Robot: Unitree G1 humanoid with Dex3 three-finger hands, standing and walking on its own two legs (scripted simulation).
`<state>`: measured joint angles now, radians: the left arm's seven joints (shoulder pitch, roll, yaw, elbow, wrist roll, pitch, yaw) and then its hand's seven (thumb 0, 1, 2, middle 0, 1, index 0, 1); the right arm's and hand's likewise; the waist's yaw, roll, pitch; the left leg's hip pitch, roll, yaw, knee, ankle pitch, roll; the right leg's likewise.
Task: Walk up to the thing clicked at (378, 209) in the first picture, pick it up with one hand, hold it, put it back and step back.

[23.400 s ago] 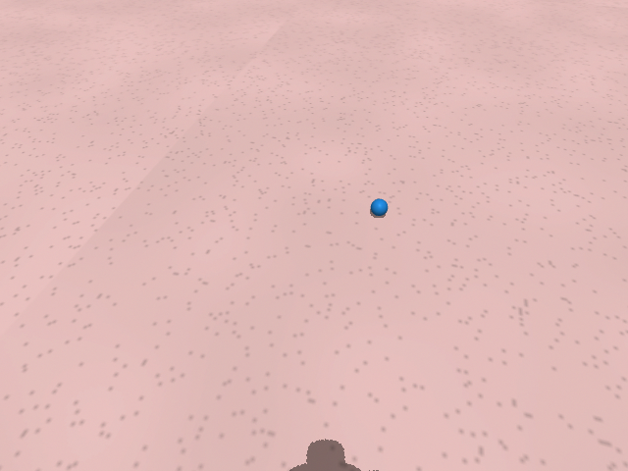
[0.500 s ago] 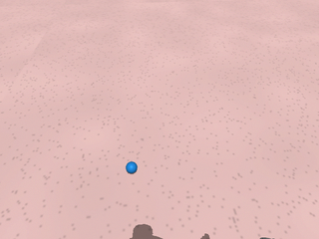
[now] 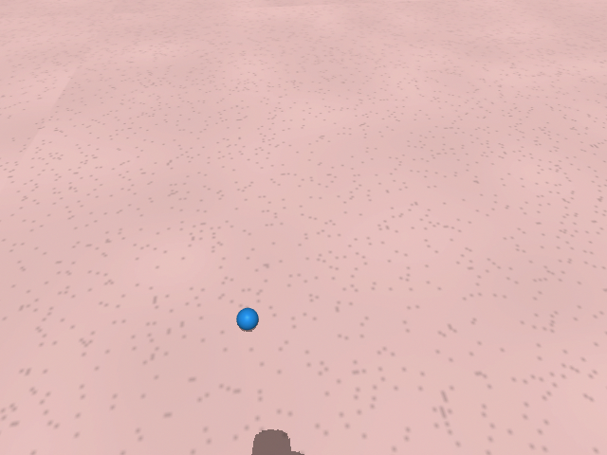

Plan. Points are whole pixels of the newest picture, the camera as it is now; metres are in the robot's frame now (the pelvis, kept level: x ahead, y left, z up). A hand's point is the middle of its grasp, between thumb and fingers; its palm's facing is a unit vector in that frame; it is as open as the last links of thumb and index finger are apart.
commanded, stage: stand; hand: left
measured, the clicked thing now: (247, 318) +0.73 +0.21 -0.74
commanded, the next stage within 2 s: walk up in 0.28 s
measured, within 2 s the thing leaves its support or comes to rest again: neither
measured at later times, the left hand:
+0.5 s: hand out of the picture +0.06 +0.29 -0.16, palm faces +0.05 -0.93 -0.35, open 7.4 cm
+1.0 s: hand (137, 380) +0.29 +0.29 -0.15, palm faces -0.04 -0.92 -0.38, open 7.4 cm
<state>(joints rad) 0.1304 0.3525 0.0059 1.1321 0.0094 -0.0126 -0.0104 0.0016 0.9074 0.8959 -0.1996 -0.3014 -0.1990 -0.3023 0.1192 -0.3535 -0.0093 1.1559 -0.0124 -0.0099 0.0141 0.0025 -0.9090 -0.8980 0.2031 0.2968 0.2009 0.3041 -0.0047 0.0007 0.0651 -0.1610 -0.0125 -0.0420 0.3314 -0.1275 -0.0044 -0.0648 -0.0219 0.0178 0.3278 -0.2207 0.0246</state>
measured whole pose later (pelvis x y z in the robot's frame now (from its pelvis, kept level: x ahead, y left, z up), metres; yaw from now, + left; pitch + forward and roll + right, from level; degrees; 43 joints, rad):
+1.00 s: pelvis +0.20 +0.01 -0.03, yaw +1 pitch -4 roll +1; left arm 0.24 0.40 0.08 0.87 0.03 -0.04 -0.07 0.00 0.91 0.90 -0.20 -0.30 -0.20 -0.30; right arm 0.39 -0.40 -0.06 0.85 -0.02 -0.05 0.04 0.00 -0.91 -0.90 0.21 0.30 0.20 0.30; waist -0.03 0.02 0.09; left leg -0.06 0.02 0.04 0.61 -0.46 0.01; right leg -0.35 -0.03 -0.03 0.58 -0.16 -0.03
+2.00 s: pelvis +0.29 +0.02 +0.00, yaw +1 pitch -4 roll -1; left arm 0.09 0.35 0.01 1.13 0.00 -0.01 -0.02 0.00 0.91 0.90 -0.20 -0.30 -0.20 -0.30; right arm 0.05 -0.36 0.01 1.14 0.00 -0.02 0.02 0.00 -0.91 -0.90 0.20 0.30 0.20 0.30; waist 0.01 0.01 0.07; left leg -0.18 0.03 0.03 0.35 -0.11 -0.01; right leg -0.09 -0.01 -0.01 0.35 -0.20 0.01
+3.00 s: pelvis +0.24 -0.02 -0.02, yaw +4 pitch -2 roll +1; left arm 0.24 0.34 0.06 0.94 0.04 -0.03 -0.01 0.00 0.90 0.90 -0.20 -0.30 -0.20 -0.30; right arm 0.15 -0.43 -0.07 0.97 -0.04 0.06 0.04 0.00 -0.91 -0.90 0.20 0.30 0.20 0.30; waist 0.04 0.06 0.11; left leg -0.40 -0.04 -0.12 0.98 -0.42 -0.01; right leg -0.23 -0.03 -0.05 0.57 -0.33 -0.03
